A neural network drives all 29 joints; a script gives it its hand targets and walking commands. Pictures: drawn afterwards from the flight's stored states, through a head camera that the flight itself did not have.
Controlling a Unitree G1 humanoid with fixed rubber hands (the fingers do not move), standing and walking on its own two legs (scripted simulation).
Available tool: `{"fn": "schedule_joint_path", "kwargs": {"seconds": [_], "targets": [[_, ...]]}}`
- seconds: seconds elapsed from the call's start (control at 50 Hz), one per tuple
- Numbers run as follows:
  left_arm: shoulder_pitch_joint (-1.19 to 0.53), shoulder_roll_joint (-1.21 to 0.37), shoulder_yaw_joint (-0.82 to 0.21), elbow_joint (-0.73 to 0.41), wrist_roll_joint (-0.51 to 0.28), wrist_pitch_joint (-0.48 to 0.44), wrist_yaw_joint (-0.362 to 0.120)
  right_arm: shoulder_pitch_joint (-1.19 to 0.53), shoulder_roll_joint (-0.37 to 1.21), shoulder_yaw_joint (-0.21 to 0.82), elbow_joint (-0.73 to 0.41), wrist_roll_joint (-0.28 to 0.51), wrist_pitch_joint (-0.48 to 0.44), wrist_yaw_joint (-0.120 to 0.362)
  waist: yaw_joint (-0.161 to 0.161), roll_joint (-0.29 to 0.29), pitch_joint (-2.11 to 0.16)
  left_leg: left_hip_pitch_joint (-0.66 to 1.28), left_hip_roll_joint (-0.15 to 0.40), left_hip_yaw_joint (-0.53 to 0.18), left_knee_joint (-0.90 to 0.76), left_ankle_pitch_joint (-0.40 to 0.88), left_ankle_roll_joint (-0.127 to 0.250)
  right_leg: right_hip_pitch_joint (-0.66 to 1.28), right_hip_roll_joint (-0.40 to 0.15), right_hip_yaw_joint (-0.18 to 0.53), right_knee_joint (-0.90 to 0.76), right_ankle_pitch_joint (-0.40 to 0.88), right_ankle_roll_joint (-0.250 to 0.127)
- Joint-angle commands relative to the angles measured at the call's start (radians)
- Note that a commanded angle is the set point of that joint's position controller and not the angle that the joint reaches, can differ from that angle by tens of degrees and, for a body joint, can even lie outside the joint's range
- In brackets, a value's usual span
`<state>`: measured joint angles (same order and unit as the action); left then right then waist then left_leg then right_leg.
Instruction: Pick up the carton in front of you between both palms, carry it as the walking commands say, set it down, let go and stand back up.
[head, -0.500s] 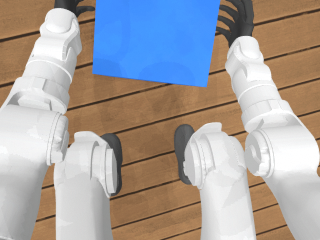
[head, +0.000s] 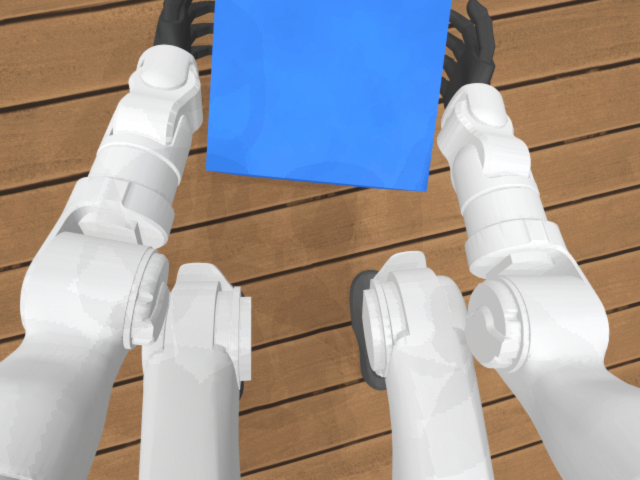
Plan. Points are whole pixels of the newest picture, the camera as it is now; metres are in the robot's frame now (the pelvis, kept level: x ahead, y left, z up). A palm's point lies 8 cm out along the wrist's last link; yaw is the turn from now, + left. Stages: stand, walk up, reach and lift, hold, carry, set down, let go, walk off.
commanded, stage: reach and lift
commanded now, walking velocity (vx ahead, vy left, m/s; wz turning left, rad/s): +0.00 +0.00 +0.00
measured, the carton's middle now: (318, 99) +0.51 -0.02 -0.22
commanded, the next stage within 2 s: none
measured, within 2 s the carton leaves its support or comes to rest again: neither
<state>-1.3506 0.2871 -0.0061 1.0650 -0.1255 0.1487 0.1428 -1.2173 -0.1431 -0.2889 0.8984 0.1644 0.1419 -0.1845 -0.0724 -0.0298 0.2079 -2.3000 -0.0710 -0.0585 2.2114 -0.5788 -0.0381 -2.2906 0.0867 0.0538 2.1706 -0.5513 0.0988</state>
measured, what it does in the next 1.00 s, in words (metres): rises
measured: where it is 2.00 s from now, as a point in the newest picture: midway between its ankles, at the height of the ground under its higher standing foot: (302, 357)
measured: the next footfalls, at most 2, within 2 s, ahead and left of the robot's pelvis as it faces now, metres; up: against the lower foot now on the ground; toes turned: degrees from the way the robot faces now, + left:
none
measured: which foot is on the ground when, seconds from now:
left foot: down 0.00-1.00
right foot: down 0.00-1.00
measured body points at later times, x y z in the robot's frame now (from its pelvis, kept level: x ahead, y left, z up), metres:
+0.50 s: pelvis -0.01 +0.00 +0.12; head +0.25 +0.01 +0.49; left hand +0.50 +0.14 +0.05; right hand +0.48 -0.16 +0.05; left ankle +0.10 +0.12 -0.33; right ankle +0.12 -0.14 -0.33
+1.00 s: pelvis +0.05 +0.00 +0.25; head +0.20 +0.01 +0.68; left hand +0.46 +0.15 +0.20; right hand +0.45 -0.15 +0.21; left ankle +0.10 +0.12 -0.33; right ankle +0.12 -0.14 -0.33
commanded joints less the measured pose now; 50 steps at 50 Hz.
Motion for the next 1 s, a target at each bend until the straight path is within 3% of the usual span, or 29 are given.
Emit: {"fn": "schedule_joint_path", "kwargs": {"seconds": [0.0, 0.08, 0.16, 0.22, 0.3, 0.38, 0.58, 0.72, 0.98], "targets": [[-0.599, -1.145, -0.299, -0.475, -0.063, -0.010, -0.231, -0.710, 1.033, 0.462, -0.390, 0.058, 0.022, 0.271, -0.005, 0.158, -1.711, 0.948, -0.085, 0.133, -0.198, 0.556, 0.016, 0.755, 0.080, -0.192, -0.150, 0.525, -0.037], [-0.520, -1.229, -0.297, -0.501, -0.024, 0.069, -0.240, -0.686, 1.059, 0.491, -0.459, 0.010, 0.086, 0.283, -0.009, 0.145, -1.640, 0.895, -0.107, 0.143, -0.284, 0.391, 0.011, 0.743, 0.089, -0.199, -0.233, 0.369, -0.046], [-0.426, -1.276, -0.172, -0.309, 0.063, 0.117, -0.275, -0.604, 1.093, 0.398, -0.302, -0.091, 0.135, 0.302, -0.016, 0.138, -1.305, 0.696, -0.108, 0.139, -0.394, 0.143, 0.014, 0.633, 0.083, -0.190, -0.336, 0.163, -0.061], [-0.393, -1.280, -0.062, -0.214, 0.141, 0.132, -0.297, -0.563, 1.104, 0.309, -0.220, -0.168, 0.154, 0.319, -0.022, 0.127, -1.220, 0.644, -0.109, 0.138, -0.459, 0.086, 0.021, 0.631, 0.084, -0.183, -0.403, 0.119, -0.063], [-0.378, -1.282, 0.018, -0.171, 0.196, 0.135, -0.312, -0.544, 1.127, 0.260, -0.185, -0.218, 0.164, 0.336, -0.016, 0.100, -1.240, 0.665, -0.113, 0.135, -0.528, 0.091, 0.026, 0.683, 0.086, -0.173, -0.476, 0.122, -0.061], [-0.365, -1.292, 0.024, -0.192, 0.211, 0.135, -0.319, -0.527, 1.165, 0.280, -0.196, -0.219, 0.169, 0.350, 0.004, 0.074, -1.305, 0.733, -0.114, 0.135, -0.584, 0.119, 0.029, 0.753, 0.086, -0.166, -0.534, 0.142, -0.056], [-0.277, -1.394, -0.156, -0.364, 0.133, 0.166, -0.325, -0.399, 1.260, 0.447, -0.296, -0.142, 0.201, 0.369, 0.017, 0.075, -1.465, 0.994, -0.113, 0.126, -0.705, 0.232, 0.012, 0.963, 0.091, -0.151, -0.655, 0.230, -0.051], [-0.149, -1.437, -0.226, -0.407, 0.108, 0.169, -0.323, -0.257, 1.285, 0.505, -0.304, -0.124, 0.202, 0.369, 0.017, 0.087, -1.380, 1.111, -0.114, 0.106, -0.811, 0.269, 0.003, 1.091, 0.092, -0.124, -0.758, 0.267, -0.056], [0.115, -1.451, -0.213, -0.387, 0.144, 0.127, -0.310, 0.008, 1.295, 0.502, -0.261, -0.173, 0.161, 0.366, 0.030, 0.058, -1.141, 1.350, -0.100, 0.043, -1.062, 0.314, 0.013, 1.340, 0.080, -0.062, -1.009, 0.310, -0.064]]}}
